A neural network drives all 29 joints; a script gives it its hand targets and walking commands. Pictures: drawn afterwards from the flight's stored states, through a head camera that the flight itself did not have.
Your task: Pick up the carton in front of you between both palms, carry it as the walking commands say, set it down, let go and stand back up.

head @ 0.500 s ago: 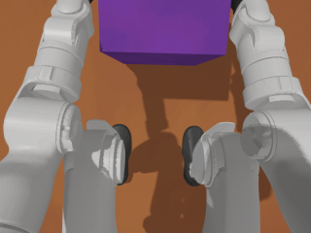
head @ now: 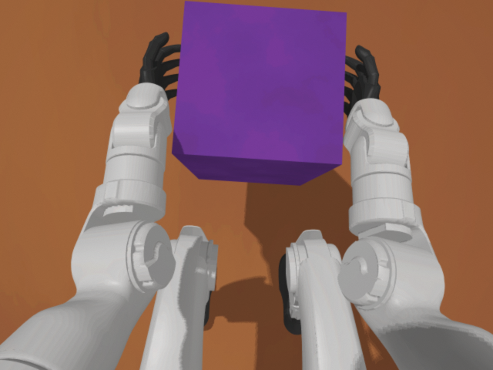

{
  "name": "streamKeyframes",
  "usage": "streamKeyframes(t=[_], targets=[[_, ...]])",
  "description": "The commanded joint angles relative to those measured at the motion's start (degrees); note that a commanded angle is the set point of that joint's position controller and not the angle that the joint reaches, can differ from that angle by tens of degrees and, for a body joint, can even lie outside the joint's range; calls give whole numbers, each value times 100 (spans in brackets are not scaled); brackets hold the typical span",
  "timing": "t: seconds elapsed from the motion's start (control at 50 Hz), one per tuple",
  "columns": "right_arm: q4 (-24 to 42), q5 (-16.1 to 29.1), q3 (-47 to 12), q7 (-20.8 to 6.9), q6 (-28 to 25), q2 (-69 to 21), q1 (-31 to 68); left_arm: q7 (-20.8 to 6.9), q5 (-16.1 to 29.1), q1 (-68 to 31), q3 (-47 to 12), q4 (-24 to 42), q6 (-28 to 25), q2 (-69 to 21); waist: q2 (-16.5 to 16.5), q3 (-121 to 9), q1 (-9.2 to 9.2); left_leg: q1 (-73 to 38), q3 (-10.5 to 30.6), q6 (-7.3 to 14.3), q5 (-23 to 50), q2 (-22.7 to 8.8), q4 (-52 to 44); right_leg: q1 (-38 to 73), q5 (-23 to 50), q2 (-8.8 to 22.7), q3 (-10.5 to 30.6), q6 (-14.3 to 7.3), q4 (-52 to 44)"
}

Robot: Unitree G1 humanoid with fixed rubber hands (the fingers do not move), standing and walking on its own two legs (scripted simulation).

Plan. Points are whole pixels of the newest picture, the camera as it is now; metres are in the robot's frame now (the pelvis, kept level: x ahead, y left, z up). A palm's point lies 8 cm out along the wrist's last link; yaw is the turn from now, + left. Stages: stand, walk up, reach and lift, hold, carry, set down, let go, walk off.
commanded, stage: reach and lift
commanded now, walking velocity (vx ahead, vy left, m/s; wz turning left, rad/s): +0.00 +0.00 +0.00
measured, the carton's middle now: (255, 114) +0.51 +0.01 -0.13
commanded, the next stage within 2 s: none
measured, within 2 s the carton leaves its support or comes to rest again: neither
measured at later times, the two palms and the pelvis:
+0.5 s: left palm (104, 59) +0.47 +0.16 +0.09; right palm (429, 74) +0.47 -0.14 +0.10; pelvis +0.04 +0.00 +0.13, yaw +1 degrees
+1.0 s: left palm out of the picture +0.42 +0.15 +0.25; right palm out of the picture +0.42 -0.15 +0.25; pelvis +0.09 +0.00 +0.26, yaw +1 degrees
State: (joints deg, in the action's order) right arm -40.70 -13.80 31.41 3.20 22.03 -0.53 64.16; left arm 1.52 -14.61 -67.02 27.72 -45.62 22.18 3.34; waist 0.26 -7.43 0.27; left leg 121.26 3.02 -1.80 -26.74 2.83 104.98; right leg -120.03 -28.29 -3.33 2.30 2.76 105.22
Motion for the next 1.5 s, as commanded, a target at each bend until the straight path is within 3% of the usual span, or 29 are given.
streamKeyframes(t=[0.0,0.24,0.56,0.84,1.14,1.22,1.34,1.48], targets=[[-103,971,-3037,-1520,62,-6072,3945,-1480,917,-3504,-2534,105,4,-6131,3,-6212,-148,-3802,-811,149,468,646,-1338,3287,428,-671,-747,-91,-1382],[408,1256,-3833,-1547,132,-6522,2577,-1536,1329,-2306,-3564,821,113,-6764,-118,-6166,-16,-5079,-649,27,1246,684,-2210,4538,1251,-706,-598,-89,-2252],[387,998,-3963,-1609,-25,-6666,851,-1408,1073,-557,-3673,846,-35,-7063,-85,-4557,-40,-6923,-244,100,1316,636,-3978,6032,1187,-638,-247,-193,-3969],[760,961,-4426,-1601,40,-6789,-685,-1459,1041,879,-4075,1279,10,-7063,-37,-3309,-38,-8826,48,190,1913,474,-5651,8329,1949,-434,119,-275,-5698],[1677,1035,-4901,-1616,716,-6553,-2033,-1530,1151,2204,-4560,2201,701,-6877,3,-1583,-52,-11036,118,167,2772,307,-7558,10690,2864,-199,247,-253,-7651],[1785,1039,-4810,-1643,990,-6471,-2225,-1564,1161,2344,-4525,2380,966,-6732,58,-986,13,-11372,121,170,2560,269,-7996,11065,2658,-181,255,-266,-8112],[1429,784,-4247,-1752,1180,-6276,-1982,-1606,865,2150,-3923,2079,1143,-6548,18,-58,-53,-11339,52,222,1504,229,-8302,10917,1609,-120,190,-312,-8408],[1630,867,-4394,-1860,1095,-6458,-1136,-1682,946,1340,-4070,2256,1076,-6844,-33,-568,-63,-11504,31,217,1336,179,-8229,11067,1421,-121,150,-347,-8303]])
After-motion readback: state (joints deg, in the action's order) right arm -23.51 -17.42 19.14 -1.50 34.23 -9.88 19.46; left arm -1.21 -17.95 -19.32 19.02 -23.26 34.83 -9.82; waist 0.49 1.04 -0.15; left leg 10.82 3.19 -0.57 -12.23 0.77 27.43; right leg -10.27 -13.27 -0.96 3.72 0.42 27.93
